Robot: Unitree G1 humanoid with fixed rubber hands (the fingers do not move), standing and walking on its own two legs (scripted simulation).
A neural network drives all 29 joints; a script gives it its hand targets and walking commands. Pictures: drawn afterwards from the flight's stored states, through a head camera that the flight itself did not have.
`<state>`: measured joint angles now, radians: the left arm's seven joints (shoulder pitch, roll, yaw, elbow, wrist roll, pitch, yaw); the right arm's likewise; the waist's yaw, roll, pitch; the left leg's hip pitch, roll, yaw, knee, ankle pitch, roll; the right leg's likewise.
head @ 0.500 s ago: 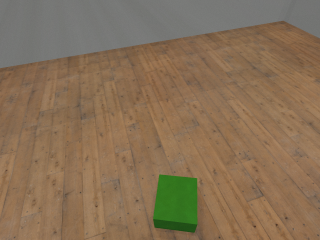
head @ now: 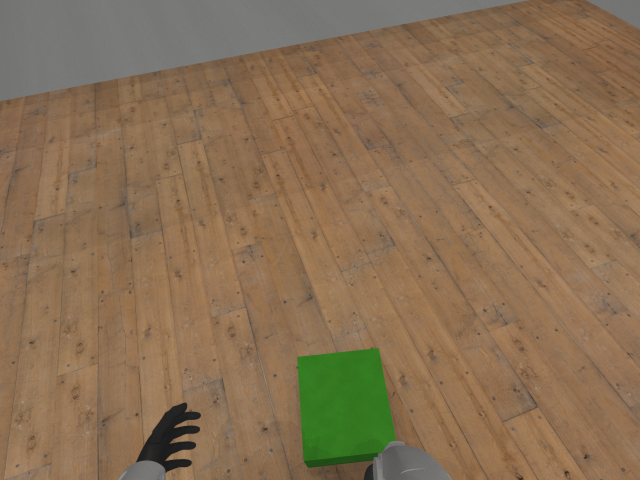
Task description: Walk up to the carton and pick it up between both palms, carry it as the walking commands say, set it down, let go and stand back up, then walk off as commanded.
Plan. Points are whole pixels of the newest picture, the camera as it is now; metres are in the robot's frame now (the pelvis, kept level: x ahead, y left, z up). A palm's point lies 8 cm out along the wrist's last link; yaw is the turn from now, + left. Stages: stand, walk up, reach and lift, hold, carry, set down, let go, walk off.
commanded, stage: walk off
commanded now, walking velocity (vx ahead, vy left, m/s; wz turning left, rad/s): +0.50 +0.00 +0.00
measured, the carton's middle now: (343, 407) +0.37 -0.06 -0.67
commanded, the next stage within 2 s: none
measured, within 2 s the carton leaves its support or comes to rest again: rests again in 1.68 s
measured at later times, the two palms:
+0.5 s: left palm out of the picture +0.15 +0.24 -0.14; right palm (427, 270) +0.44 -0.20 -0.11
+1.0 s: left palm (213, 186) +0.69 +0.20 -0.10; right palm (446, 312) +0.36 -0.21 -0.12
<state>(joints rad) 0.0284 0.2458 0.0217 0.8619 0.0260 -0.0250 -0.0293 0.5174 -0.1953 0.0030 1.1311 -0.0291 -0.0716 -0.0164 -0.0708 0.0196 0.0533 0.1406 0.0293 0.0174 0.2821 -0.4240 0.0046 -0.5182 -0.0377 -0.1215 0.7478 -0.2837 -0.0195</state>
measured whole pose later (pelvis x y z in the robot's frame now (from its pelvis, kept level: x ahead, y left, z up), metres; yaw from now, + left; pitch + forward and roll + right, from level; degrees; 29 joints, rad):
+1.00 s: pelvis +0.50 -0.01 +0.00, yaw +0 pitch +1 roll +0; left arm 0.02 0.17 0.03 0.89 0.04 -0.06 -0.01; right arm 0.52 -0.15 -0.02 1.14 -0.01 -0.07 -0.01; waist -0.10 0.01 0.05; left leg -0.08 0.10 0.14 0.55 -0.41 -0.02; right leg -0.32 -0.06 -0.15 0.52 -0.20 -0.01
